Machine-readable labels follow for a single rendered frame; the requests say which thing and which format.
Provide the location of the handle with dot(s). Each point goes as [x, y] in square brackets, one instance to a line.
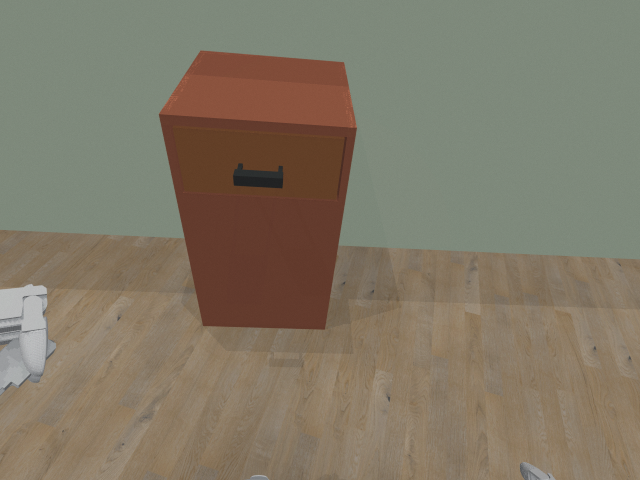
[255, 178]

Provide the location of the drawer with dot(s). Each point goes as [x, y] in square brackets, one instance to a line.
[209, 156]

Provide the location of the cabinet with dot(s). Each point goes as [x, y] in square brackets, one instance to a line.
[261, 261]

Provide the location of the robot left hand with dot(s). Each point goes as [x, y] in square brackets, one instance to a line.
[25, 331]

